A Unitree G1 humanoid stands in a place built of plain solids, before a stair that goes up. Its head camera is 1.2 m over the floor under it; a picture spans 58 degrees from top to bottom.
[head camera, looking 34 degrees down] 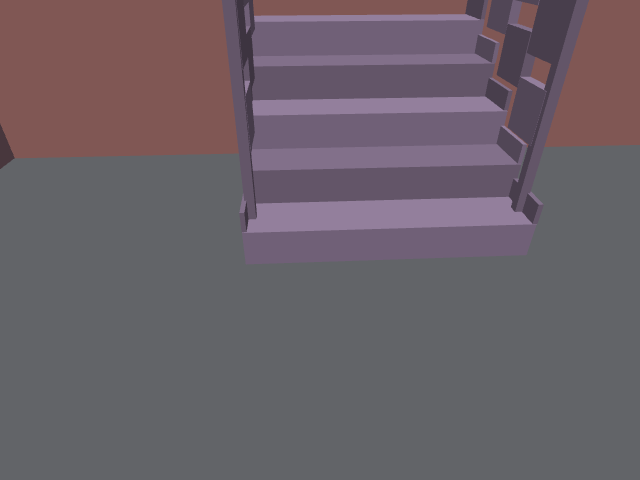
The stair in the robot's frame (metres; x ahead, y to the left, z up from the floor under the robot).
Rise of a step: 0.17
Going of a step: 0.26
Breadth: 1.32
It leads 3 degrees to the left of straight ahead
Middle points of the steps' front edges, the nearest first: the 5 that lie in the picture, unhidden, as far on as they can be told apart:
1.61 -0.32 0.17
1.87 -0.30 0.35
2.13 -0.29 0.52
2.39 -0.27 0.69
2.65 -0.26 0.87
